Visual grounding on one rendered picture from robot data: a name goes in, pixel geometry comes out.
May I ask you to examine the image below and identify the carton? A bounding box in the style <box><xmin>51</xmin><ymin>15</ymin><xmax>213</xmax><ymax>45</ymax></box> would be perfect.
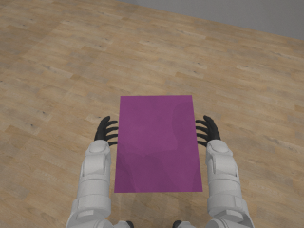
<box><xmin>114</xmin><ymin>95</ymin><xmax>203</xmax><ymax>193</ymax></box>

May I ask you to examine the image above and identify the robot right upper arm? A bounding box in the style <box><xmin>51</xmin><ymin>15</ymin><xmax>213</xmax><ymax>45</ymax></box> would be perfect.
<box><xmin>205</xmin><ymin>218</ymin><xmax>250</xmax><ymax>228</ymax></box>

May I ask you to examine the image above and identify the robot left upper arm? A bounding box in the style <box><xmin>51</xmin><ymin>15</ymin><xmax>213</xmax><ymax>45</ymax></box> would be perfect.
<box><xmin>69</xmin><ymin>218</ymin><xmax>114</xmax><ymax>228</ymax></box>

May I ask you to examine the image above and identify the robot left hand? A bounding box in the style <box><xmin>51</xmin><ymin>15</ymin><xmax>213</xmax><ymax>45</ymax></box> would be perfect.
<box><xmin>94</xmin><ymin>116</ymin><xmax>119</xmax><ymax>146</ymax></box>

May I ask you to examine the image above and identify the left robot forearm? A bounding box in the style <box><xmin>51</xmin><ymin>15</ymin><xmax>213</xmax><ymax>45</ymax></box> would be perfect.
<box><xmin>66</xmin><ymin>140</ymin><xmax>112</xmax><ymax>228</ymax></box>

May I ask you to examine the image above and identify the right robot forearm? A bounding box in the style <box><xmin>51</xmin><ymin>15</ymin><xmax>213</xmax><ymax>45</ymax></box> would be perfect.
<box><xmin>205</xmin><ymin>140</ymin><xmax>255</xmax><ymax>228</ymax></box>

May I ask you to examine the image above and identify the robot right hand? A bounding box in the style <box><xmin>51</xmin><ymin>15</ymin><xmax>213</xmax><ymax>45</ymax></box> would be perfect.
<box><xmin>195</xmin><ymin>115</ymin><xmax>221</xmax><ymax>147</ymax></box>

